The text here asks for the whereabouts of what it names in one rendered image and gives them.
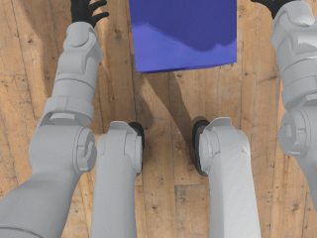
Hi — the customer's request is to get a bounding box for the robot left upper arm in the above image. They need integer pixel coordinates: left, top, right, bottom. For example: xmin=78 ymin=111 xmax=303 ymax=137
xmin=0 ymin=125 xmax=98 ymax=238

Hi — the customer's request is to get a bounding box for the right robot forearm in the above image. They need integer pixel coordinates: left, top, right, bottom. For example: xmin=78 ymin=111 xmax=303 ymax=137
xmin=269 ymin=0 xmax=317 ymax=111

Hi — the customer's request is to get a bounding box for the carton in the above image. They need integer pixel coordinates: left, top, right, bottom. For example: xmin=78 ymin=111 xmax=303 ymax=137
xmin=129 ymin=0 xmax=237 ymax=74

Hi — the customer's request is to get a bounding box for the robot right hand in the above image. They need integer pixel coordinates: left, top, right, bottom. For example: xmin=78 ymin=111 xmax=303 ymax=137
xmin=251 ymin=0 xmax=301 ymax=19

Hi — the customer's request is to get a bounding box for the robot left foot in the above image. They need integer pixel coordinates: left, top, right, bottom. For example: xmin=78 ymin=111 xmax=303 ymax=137
xmin=129 ymin=122 xmax=145 ymax=177

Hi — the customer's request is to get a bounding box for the left robot shin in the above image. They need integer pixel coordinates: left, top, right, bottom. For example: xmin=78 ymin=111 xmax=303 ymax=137
xmin=95 ymin=121 xmax=136 ymax=165

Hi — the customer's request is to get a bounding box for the robot left hand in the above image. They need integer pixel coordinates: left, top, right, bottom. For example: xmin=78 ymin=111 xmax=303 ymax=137
xmin=70 ymin=0 xmax=110 ymax=30

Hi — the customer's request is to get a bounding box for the left robot forearm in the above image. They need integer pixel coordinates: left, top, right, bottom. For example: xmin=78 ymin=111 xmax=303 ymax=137
xmin=28 ymin=21 xmax=103 ymax=167

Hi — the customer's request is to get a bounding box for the robot right upper arm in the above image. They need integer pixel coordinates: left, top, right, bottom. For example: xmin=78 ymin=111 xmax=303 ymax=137
xmin=277 ymin=106 xmax=317 ymax=213

